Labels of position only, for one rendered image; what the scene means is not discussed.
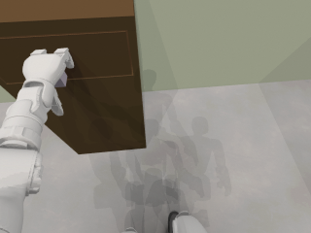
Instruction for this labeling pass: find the handle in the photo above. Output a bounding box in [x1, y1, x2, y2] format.
[54, 72, 68, 87]

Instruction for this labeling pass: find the robot left upper arm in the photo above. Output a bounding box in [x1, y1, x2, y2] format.
[0, 148, 44, 233]

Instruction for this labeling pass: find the robot left hand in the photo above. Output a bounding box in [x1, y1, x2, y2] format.
[22, 48, 74, 117]

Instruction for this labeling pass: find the right robot thigh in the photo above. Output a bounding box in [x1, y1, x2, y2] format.
[172, 216, 207, 233]

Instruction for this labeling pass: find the robot left forearm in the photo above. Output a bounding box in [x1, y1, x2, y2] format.
[0, 78, 55, 153]

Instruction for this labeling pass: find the cabinet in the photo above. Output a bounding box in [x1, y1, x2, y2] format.
[0, 0, 147, 154]

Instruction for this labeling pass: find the drawer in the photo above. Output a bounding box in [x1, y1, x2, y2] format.
[0, 30, 132, 83]

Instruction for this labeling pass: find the robot right foot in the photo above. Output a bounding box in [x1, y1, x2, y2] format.
[168, 211, 179, 233]

